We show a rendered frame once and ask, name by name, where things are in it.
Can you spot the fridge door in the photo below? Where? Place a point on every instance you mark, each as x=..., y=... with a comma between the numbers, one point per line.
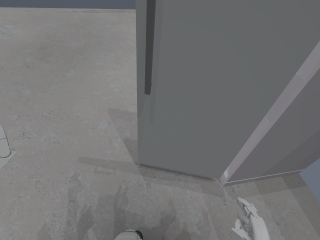
x=218, y=67

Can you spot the handle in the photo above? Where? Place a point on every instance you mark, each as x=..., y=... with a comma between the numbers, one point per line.
x=150, y=27

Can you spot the robot right hand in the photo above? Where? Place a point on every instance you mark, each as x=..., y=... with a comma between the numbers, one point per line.
x=254, y=228

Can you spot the robot left hand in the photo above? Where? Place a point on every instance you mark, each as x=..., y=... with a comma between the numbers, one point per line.
x=6, y=153

